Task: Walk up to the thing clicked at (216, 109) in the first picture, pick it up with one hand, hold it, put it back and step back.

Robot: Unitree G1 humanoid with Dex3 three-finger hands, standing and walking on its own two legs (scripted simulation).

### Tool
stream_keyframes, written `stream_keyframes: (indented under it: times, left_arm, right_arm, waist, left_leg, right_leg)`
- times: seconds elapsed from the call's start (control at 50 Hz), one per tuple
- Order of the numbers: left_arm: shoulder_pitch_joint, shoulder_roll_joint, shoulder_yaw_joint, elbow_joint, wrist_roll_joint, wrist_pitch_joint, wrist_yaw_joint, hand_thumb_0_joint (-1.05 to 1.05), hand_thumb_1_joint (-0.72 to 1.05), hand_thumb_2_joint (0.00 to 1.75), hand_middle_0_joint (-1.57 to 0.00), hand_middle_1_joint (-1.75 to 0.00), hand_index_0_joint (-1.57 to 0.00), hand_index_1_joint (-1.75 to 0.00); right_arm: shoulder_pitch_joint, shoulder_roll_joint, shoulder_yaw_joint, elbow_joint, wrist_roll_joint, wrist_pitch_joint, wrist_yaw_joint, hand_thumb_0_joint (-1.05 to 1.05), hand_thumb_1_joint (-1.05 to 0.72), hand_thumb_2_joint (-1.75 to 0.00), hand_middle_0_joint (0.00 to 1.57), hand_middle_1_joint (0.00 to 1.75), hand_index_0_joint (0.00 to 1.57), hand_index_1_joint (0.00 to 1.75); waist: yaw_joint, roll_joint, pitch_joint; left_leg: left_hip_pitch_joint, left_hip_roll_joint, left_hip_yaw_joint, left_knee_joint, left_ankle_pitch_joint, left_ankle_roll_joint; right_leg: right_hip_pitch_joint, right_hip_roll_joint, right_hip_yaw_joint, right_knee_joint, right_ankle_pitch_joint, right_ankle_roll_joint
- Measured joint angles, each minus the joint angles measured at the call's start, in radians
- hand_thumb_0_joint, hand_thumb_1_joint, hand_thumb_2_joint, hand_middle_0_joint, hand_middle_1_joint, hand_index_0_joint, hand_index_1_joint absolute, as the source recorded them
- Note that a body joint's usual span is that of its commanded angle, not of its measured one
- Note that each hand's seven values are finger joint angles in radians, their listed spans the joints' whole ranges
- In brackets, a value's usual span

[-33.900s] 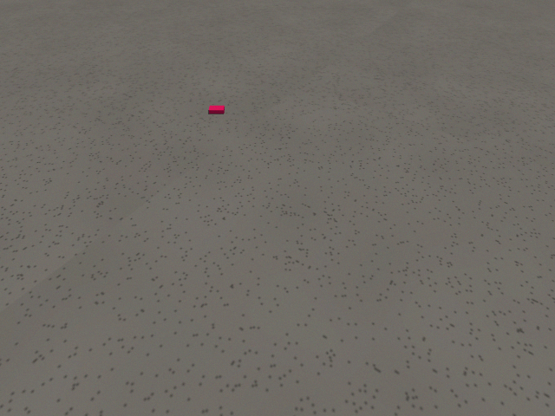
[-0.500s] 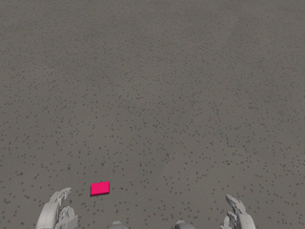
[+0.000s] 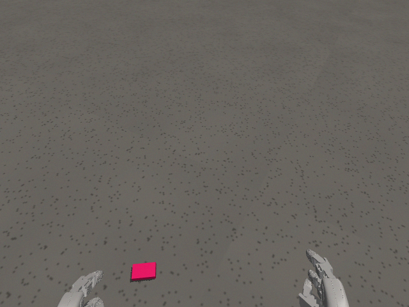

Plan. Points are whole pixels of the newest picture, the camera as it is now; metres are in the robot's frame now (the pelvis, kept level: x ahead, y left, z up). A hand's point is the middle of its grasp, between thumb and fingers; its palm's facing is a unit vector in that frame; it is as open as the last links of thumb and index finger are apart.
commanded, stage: home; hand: left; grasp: from above
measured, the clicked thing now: (144, 271) +0.45 +0.25 -0.70
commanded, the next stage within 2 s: stand in 1.66 s
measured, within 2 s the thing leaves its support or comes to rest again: neither
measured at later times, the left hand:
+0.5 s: hand out of the picture +0.16 +0.18 -0.05, palm faces +0.04 -0.98 -0.19, open 7.4 cm
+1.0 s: hand out of the picture +0.16 +0.18 -0.05, palm faces +0.04 -0.98 -0.19, open 7.4 cm
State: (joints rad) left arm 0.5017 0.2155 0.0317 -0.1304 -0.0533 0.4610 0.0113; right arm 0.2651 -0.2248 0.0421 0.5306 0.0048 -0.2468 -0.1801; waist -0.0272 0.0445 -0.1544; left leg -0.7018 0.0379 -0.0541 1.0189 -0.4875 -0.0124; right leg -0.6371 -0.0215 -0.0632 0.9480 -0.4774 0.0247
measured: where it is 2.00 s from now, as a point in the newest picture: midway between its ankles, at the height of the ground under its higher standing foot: outside the picture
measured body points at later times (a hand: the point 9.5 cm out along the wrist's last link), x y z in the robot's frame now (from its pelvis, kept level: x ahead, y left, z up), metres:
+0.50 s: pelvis +0.00 +0.01 +0.00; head +0.01 +0.01 +0.45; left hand +0.15 +0.23 -0.03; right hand +0.15 -0.24 -0.06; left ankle +0.01 +0.12 -0.68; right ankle +0.00 -0.14 -0.68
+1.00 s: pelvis +0.00 +0.01 +0.00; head +0.02 +0.01 +0.45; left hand +0.16 +0.24 -0.03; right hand +0.16 -0.24 -0.06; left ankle +0.01 +0.12 -0.68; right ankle +0.00 -0.14 -0.68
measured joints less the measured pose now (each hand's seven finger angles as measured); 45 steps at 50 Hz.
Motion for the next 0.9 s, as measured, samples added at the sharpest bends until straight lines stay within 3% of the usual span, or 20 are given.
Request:
stream_keyframes:
  times: [0.9]
  left_arm:
    - [-0.001, 0.008, -0.002, -0.004, -0.002, -0.004, 0.003, 0.01, 0.9, 0.9, -0.2, -0.29, -0.2, -0.3]
  right_arm:
    - [0.018, 0.006, -0.001, 0.016, 0.002, 0.003, 0.001, 0.01, -0.9, -0.9, 0.21, 0.3, 0.21, 0.3]
  waist:
    - [-0.004, 0.004, 0.001]
  left_leg:
    - [0.001, 0.001, 0.011, 0.007, -0.007, 0.01]
  right_leg:
    - [0.002, 0.002, 0.012, -0.005, 0.004, 0.01]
